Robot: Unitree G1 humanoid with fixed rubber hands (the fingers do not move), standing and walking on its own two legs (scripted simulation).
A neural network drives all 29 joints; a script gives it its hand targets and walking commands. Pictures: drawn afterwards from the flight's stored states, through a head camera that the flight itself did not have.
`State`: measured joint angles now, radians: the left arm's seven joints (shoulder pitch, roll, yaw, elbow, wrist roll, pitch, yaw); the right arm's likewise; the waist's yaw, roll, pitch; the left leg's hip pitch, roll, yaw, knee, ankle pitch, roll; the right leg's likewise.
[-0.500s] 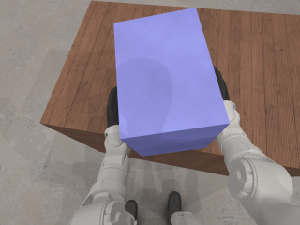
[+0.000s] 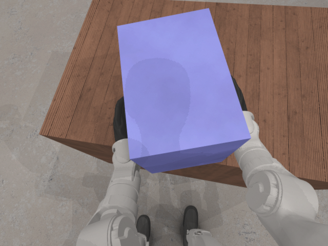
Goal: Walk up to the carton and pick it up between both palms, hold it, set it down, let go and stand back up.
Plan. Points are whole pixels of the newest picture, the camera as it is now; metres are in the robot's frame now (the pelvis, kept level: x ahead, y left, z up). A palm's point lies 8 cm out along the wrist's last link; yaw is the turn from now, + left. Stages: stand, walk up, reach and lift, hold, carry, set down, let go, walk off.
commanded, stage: reach and lift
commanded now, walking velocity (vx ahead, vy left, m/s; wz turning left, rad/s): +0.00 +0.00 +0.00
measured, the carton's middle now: (176, 103) +0.45 +0.02 -0.01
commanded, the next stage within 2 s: none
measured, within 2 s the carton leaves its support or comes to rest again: leaves its support in 1.28 s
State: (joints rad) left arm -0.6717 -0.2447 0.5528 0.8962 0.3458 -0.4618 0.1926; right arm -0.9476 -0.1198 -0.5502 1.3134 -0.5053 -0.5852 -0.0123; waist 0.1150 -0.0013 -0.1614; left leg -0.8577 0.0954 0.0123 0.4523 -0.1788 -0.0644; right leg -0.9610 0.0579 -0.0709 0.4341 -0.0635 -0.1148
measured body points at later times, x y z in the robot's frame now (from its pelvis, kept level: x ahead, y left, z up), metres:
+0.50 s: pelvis +0.00 +0.00 -0.01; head +0.19 -0.02 +0.40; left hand +0.39 +0.15 -0.05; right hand +0.48 -0.12 -0.04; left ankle -0.02 +0.19 -0.72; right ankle +0.05 -0.05 -0.72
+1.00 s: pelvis -0.01 +0.01 -0.02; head +0.16 -0.03 +0.39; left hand +0.39 +0.15 -0.06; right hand +0.47 -0.12 -0.05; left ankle -0.02 +0.19 -0.72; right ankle +0.05 -0.05 -0.72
